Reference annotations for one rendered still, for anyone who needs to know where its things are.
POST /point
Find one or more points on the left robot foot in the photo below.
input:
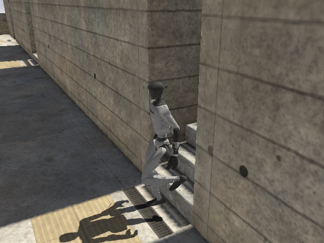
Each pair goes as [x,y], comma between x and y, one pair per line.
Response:
[178,183]

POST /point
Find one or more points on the robot left forearm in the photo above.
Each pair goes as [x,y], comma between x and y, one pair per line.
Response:
[175,145]

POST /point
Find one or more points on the robot torso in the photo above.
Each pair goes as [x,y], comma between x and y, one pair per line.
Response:
[161,127]

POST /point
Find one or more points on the robot left hand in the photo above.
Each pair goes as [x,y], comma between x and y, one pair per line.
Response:
[173,161]

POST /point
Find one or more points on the robot left upper arm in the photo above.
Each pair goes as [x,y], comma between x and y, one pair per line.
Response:
[165,113]

